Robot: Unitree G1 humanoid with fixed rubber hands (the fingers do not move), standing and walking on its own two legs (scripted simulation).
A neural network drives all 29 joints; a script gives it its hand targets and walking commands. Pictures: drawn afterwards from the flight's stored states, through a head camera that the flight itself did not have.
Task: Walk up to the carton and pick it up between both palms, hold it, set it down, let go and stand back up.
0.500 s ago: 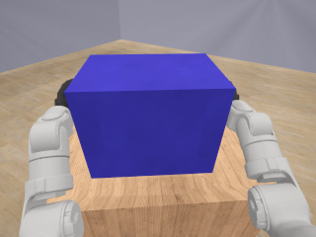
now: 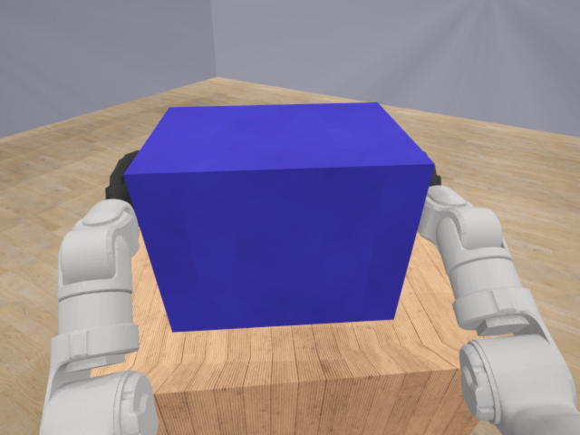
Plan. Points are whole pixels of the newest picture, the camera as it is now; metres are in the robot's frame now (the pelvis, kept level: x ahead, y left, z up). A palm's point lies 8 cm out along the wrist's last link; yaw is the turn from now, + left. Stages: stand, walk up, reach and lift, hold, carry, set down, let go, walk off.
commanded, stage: hold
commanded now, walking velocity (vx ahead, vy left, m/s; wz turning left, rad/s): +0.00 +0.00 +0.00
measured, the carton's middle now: (279, 211) +0.38 -0.01 +0.21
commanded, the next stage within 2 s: none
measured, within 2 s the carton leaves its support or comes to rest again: neither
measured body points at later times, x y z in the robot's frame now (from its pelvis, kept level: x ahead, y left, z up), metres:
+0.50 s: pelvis +0.00 +0.00 +0.00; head -0.08 +0.01 +0.44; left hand +0.36 +0.20 +0.24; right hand +0.37 -0.20 +0.24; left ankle +0.03 +0.14 -0.75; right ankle +0.00 -0.14 -0.75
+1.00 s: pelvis +0.00 +0.00 +0.00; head -0.08 +0.01 +0.44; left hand +0.37 +0.21 +0.24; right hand +0.38 -0.20 +0.24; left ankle +0.03 +0.14 -0.75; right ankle +0.00 -0.14 -0.75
